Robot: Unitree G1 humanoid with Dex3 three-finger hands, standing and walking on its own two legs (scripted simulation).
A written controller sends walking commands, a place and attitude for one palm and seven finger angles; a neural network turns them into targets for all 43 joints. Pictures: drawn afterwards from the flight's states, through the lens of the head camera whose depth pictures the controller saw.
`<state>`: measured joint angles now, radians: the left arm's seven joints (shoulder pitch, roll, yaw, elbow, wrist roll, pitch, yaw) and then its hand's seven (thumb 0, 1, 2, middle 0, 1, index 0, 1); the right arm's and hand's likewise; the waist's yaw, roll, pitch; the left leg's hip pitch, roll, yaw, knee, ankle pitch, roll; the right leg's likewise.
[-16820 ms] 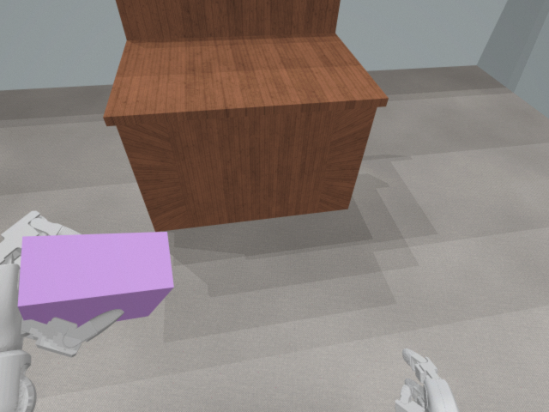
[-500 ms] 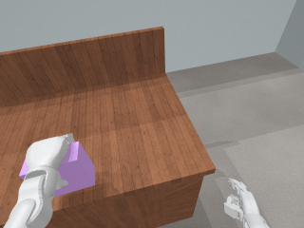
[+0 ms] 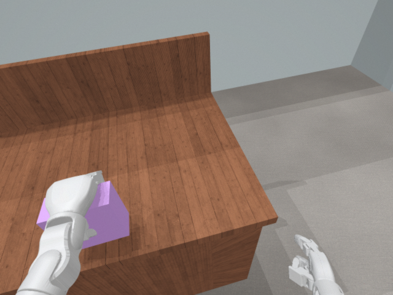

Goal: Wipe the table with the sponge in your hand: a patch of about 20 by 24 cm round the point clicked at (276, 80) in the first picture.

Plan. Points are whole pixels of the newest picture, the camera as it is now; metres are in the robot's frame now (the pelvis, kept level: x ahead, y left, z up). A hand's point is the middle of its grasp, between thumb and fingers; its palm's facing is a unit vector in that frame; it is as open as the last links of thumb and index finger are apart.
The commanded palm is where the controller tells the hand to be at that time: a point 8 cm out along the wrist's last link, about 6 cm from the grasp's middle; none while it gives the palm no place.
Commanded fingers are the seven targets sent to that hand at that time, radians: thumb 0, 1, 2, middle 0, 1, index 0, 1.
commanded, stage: move the sponge above the wiping area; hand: left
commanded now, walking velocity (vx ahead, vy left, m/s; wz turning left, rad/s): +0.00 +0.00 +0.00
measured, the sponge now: (93, 222) +0.24 +0.29 -0.01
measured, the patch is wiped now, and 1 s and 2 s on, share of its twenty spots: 0.00 0.00 0.00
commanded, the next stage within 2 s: lower the sponge onto the table in 0.78 s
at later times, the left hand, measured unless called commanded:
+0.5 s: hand (84, 208) +0.25 +0.29 +0.04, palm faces -0.05 -0.07 -1.00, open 10.2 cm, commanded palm +0.23 +0.28 +0.10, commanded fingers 0.00 0.10 1.30 -1.20 -1.60 -1.20 -1.60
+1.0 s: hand (87, 207) +0.25 +0.29 +0.04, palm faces -0.05 -0.07 -1.00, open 10.2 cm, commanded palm +0.24 +0.29 +0.10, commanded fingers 0.00 0.10 1.30 -1.20 -1.60 -1.20 -1.60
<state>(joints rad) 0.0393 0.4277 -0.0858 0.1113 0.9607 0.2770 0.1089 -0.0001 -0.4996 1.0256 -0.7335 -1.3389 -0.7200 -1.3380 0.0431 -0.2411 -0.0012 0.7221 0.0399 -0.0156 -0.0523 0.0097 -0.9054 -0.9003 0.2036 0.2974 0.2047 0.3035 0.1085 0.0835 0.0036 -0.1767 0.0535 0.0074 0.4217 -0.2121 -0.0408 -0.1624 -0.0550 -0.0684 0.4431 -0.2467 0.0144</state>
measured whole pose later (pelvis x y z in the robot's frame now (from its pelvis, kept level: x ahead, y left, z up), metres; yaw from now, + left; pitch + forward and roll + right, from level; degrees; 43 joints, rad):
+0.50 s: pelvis +0.01 +0.00 +0.00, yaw +0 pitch -1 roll +0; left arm 0.06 0.43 -0.07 0.13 0.96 0.25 0.12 0.00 -0.50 1.03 -0.73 -1.34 -0.72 -1.34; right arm 0.06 -0.26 -0.02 0.72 0.04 -0.01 -0.05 0.01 -0.91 -0.90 0.20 0.30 0.20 0.30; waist 0.11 0.08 0.00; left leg -0.19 0.06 0.00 0.44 -0.23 -0.04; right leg -0.17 -0.05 -0.07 0.46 -0.26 0.01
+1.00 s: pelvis +0.00 +0.00 +0.00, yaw +0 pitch -1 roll +0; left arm 0.03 0.42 -0.08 0.13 0.97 0.24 0.12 0.00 -0.50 1.03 -0.73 -1.34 -0.72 -1.34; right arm 0.05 -0.25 -0.02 0.72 0.04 -0.02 -0.05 0.01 -0.91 -0.90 0.20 0.30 0.20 0.30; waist 0.11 0.08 0.00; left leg -0.20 0.05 0.00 0.44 -0.22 -0.04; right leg -0.17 -0.06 -0.07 0.44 -0.25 0.02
